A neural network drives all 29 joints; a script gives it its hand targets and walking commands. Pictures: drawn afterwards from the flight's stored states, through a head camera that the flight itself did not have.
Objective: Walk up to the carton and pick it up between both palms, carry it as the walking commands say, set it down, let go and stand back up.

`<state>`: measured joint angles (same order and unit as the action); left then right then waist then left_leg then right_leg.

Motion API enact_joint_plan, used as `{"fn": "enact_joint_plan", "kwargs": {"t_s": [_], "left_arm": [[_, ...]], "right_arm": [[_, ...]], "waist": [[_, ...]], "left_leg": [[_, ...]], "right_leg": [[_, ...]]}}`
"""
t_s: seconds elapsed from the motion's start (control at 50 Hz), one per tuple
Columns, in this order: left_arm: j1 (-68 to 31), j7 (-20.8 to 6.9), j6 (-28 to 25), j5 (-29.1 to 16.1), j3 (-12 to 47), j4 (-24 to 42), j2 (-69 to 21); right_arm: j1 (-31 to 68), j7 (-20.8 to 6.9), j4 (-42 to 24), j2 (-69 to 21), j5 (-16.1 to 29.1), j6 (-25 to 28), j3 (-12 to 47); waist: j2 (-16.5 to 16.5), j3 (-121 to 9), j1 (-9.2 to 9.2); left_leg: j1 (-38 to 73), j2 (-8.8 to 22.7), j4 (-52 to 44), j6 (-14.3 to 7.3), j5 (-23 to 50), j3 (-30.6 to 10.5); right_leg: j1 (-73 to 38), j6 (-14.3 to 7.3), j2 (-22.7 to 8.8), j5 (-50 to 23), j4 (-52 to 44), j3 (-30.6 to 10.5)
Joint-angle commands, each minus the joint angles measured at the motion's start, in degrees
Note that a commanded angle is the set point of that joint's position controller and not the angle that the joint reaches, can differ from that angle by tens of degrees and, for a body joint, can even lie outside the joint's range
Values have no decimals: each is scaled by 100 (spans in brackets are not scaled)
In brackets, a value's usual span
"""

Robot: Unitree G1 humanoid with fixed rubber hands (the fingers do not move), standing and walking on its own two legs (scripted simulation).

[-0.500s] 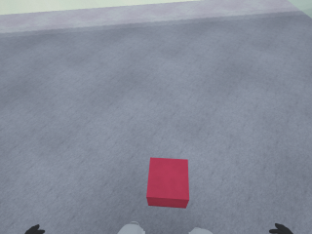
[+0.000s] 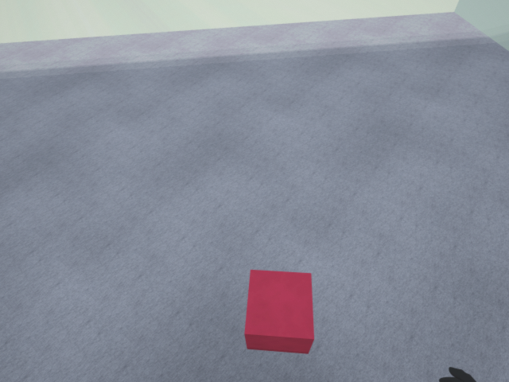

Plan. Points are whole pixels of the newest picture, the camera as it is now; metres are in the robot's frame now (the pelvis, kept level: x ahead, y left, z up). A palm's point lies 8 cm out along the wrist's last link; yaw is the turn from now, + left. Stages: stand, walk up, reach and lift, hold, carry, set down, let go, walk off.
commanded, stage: walk up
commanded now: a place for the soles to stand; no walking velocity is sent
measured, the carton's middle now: (279, 311) +0.47 -0.06 -0.66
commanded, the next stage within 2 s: reach and lift in 0.70 s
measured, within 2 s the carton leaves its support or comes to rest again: neither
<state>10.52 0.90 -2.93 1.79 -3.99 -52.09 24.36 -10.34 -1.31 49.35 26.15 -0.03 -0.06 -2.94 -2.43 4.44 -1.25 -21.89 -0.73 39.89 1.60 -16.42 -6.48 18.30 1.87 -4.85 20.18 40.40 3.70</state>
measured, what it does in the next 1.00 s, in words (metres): stands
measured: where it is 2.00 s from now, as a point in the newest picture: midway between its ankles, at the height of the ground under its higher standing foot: outside the picture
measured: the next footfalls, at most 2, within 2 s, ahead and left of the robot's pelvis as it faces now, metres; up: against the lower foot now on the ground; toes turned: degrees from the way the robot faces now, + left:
none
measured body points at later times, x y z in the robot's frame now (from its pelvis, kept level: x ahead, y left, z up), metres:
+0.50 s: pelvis +0.00 +0.00 +0.01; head +0.02 -0.01 +0.45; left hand +0.10 +0.34 -0.08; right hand +0.11 -0.33 -0.11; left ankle +0.06 +0.14 -0.72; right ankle +0.01 -0.14 -0.72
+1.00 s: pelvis +0.02 +0.01 +0.01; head +0.10 +0.01 +0.45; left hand +0.18 +0.30 -0.09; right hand +0.19 -0.31 -0.08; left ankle +0.06 +0.15 -0.72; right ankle +0.01 -0.14 -0.72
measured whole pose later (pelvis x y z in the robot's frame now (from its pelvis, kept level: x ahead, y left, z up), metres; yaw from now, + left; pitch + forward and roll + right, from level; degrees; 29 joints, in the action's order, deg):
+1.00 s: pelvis +0.02 +0.01 +0.01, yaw +0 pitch +0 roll -1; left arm 7.3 -2.0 6.1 1.8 -5.7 -34.0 19.0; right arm -4.8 -5.9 39.7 22.5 0.0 -4.4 -8.0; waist 0.0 10.5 -1.3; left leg -20.3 -0.4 37.0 2.2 -16.9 -6.4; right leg 16.0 2.8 -4.6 19.4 35.7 3.7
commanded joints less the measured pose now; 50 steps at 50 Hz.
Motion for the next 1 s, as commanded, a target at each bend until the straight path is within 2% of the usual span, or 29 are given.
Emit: {"fn": "enact_joint_plan", "kwargs": {"t_s": [0.0,0.04,0.08,0.1,0.12,0.16,0.18,0.2,0.26,0.32,0.4,0.48,0.56,0.6,0.68,0.7,0.72,0.74,0.76,0.78,0.82,0.84,0.86,0.88,0.9,0.92,0.94,0.96,0.98], "left_arm": [[-298,2,-131,-178,-63,168,1317],[-367,8,-105,-213,-51,155,1276],[-405,7,-84,-213,-43,193,1220],[-384,7,-75,-200,-38,198,1205],[-352,0,-64,-184,-34,172,1198],[-384,-13,-57,-182,-44,153,1263],[-410,-22,-64,-167,-42,155,1237],[-407,-24,-61,-176,-24,126,1201],[-453,-31,-60,-172,-15,140,1173],[-409,-25,-72,-138,-26,152,1214],[-517,-25,-69,-182,-40,121,1244],[-415,-30,-33,-155,-9,94,1199],[-543,-39,-28,-150,-33,98,1250],[-522,-47,-28,-157,-19,100,1205],[-441,-43,-30,-179,-5,97,1195],[-1595,-230,283,144,-676,2108,378],[-1253,-303,388,42,-606,2445,462],[-1295,-328,542,-40,-594,2472,406],[-1127,-395,660,33,-713,2467,532],[-995,-387,763,145,-843,2301,603],[-768,-339,870,204,-821,2228,342],[-773,-341,900,226,-801,2379,334],[-773,-291,898,177,-724,2430,182],[-723,-268,917,228,-776,2317,210],[-720,-242,913,208,-709,2490,114],[-912,-206,850,131,-590,2703,-3],[-1021,-164,832,196,-647,2785,5],[-982,-151,803,152,-588,2707,-36],[-989,-118,785,164,-655,2708,-39]], "right_arm": [[483,55,-160,855,-102,179,-119],[477,55,-92,863,-134,162,-124],[471,51,-80,906,-142,150,-120],[515,50,-109,909,-157,142,-139],[586,62,-99,863,-111,137,-108],[501,31,-48,884,-117,113,-118],[525,27,-44,895,-148,121,-135],[560,22,-51,882,-141,124,-125],[606,24,-5,855,-134,130,-110],[613,9,0,853,-98,110,-109],[519,7,70,892,-125,116,-87],[647,13,69,861,-135,114,-88],[573,-1,126,845,-140,90,-72],[567,-18,123,830,-123,110,-79],[594,-16,119,797,-124,106,-45],[1459,-245,-1837,410,-577,16,-876],[1491,-305,-1896,488,-510,-72,-827],[1549,-344,-1824,462,-487,-170,-903],[1257,-335,-1797,464,-481,-304,-889],[1072,-320,-1674,530,-526,-386,-956],[943,-374,-1469,422,-546,-464,-954],[869,-381,-1435,356,-545,-481,-923],[948,-409,-1416,373,-555,-460,-1017],[921,-403,-1279,251,-489,-450,-938],[974,-438,-1342,277,-444,-432,-854],[1060,-464,-1397,278,-424,-394,-960],[1209,-484,-1350,248,-426,-366,-950],[1228,-477,-1348,290,-393,-321,-1035],[1284,-477,-1308,297,-382,-304,-1033]], "waist": [[457,-923,84],[248,-833,117],[296,-828,112],[129,-804,113],[216,-686,61],[389,-715,102],[158,-727,145],[159,-662,134],[305,-663,97],[381,-782,120],[506,-746,113],[324,-684,75],[425,-538,103],[377,-602,118],[346,-770,108],[833,451,-180],[1144,647,-272],[1367,749,-214],[1297,521,-177],[1159,612,-16],[789,322,117],[498,296,104],[328,-116,206],[511,-7,103],[309,-65,19],[-58,-379,158],[-104,-360,48],[-305,-440,96],[-281,-514,37]], "left_leg": [[469,404,-550,-580,1280,-349],[489,396,-634,-572,1158,-339],[428,466,-774,-612,1057,-468],[405,457,-824,-611,892,-523],[310,444,-849,-606,803,-528],[349,404,-860,-599,522,-446],[460,399,-917,-587,553,-436],[359,451,-990,-596,414,-558],[285,444,-1058,-598,352,-600],[438,372,-955,-550,485,-426],[544,421,-972,-533,920,-402],[438,443,-1168,-534,581,-471],[460,383,-1241,-502,461,-367],[438,437,-1377,-512,383,-509],[547,433,-1274,-509,765,-397],[260,-468,-1107,221,-754,1091],[484,-452,-895,206,-970,1209],[770,-532,-735,233,-904,1317],[1115,-584,-575,225,-698,1341],[1194,-564,-611,190,-607,1365],[1187,-468,-732,107,-510,1263],[1009,-419,-739,132,-467,1308],[1028,-336,-858,99,-626,1191],[1044,-401,-709,94,-334,1213],[891,-300,-762,64,-296,1130],[680,-193,-839,90,-298,1063],[273,-153,-865,97,-121,1037],[141,-98,-810,76,24,967],[-1,-127,-667,98,330,953]], "right_leg": [[-508,-513,-506,-850,-965,-774],[-348,-509,-509,-742,-987,-830],[-319,-452,-408,-590,-929,-691],[-340,-441,-362,-395,-937,-627],[-312,-461,-336,-362,-1015,-685],[-245,-489,-459,-16,-1193,-766],[-120,-515,-471,-10,-1174,-812],[-126,-480,-389,41,-1134,-745],[-326,-445,-351,-38,-1242,-703],[-364,-490,-475,-139,-1424,-822],[-435,-459,-475,-377,-1342,-768],[-442,-442,-404,-194,-1373,-727],[-352,-445,-469,82,-1579,-797],[-426,-428,-381,-4,-1470,-716],[-614,-425,-405,-466,-1454,-719],[599,-214,737,771,-1399,116],[836,-241,613,1361,-1576,123],[1259,-300,522,1653,-1771,77],[1343,-355,376,1826,-1899,-69],[1343,-232,434,1799,-1840,33],[872,-183,481,1247,-1573,107],[593,-143,564,852,-1411,97],[322,-140,645,585,-1179,128],[513,-150,533,569,-1289,14],[359,-153,583,377,-1094,38],[-25,-82,735,-80,-769,83],[-216,-1,780,-337,-609,100],[-178,21,825,-636,-419,90],[-131,9,817,-857,-340,30]]}}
